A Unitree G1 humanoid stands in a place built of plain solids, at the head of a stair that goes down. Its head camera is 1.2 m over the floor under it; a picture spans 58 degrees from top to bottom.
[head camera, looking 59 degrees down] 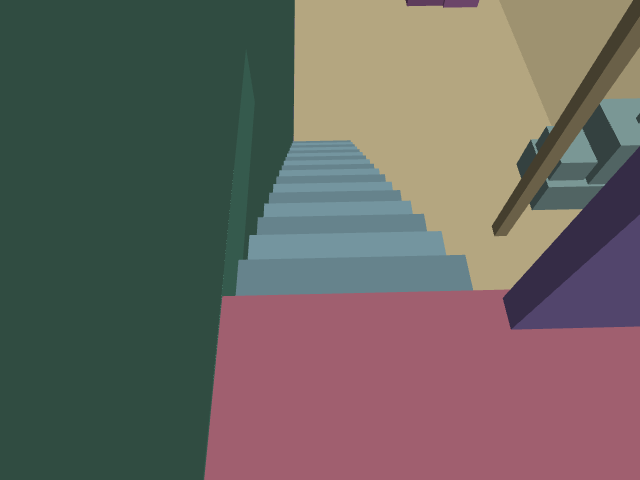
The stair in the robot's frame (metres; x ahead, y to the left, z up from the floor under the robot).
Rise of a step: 0.20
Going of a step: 0.23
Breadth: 0.84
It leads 1 degrees to the left of straight ahead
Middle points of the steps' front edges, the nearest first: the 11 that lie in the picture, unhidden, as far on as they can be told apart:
0.54 -0.12 0.00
0.77 -0.12 -0.20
1.00 -0.11 -0.40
1.23 -0.11 -0.60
1.46 -0.10 -0.81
1.69 -0.09 -1.01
1.92 -0.09 -1.21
2.15 -0.08 -1.41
2.39 -0.08 -1.62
2.62 -0.07 -1.82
2.85 -0.07 -2.02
